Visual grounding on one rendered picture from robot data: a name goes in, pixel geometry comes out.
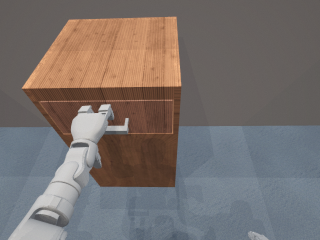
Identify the robot left upper arm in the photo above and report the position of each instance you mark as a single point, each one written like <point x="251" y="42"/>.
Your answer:
<point x="38" y="230"/>

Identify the drawer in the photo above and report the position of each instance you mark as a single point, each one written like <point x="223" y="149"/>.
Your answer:
<point x="145" y="116"/>

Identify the handle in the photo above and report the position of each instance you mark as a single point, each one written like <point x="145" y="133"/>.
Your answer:
<point x="118" y="130"/>

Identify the left robot forearm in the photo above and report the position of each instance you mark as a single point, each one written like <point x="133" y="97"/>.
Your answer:
<point x="56" y="205"/>

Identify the left robot hand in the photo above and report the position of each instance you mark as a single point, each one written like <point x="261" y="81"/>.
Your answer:
<point x="92" y="126"/>

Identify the cabinet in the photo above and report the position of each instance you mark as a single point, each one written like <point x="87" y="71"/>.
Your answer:
<point x="117" y="59"/>

